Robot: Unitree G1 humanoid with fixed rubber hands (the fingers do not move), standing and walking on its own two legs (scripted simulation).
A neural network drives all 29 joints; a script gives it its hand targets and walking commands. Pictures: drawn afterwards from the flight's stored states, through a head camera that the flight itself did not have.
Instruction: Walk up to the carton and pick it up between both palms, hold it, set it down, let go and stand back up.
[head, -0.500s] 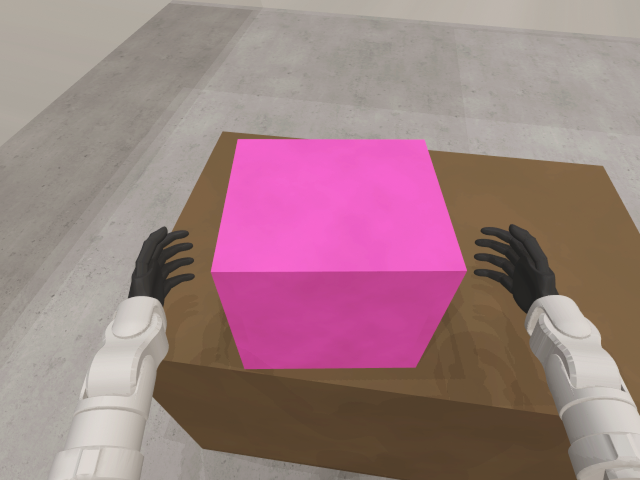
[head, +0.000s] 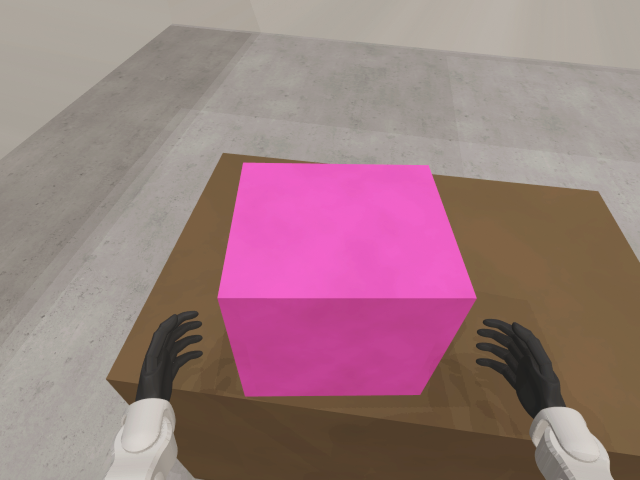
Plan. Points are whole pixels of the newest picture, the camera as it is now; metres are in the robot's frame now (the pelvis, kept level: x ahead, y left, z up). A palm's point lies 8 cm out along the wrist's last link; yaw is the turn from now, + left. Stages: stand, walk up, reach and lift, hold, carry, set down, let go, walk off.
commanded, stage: set down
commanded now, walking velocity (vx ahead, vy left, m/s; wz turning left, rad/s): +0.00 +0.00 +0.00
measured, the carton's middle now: (334, 283) +0.38 -0.01 +0.02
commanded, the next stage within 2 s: let go in 1.42 s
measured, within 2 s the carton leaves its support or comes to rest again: neither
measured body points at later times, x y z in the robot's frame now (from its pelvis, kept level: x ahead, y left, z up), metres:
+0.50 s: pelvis -0.03 +0.00 +0.00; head -0.05 +0.00 +0.45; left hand +0.20 +0.21 -0.03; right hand +0.20 -0.24 -0.02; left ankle -0.04 +0.13 -0.74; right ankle +0.00 -0.11 -0.74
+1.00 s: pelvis -0.01 +0.01 +0.00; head -0.01 +0.02 +0.45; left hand +0.17 +0.23 -0.07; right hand +0.19 -0.23 -0.04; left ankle -0.04 +0.13 -0.74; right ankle +0.00 -0.11 -0.74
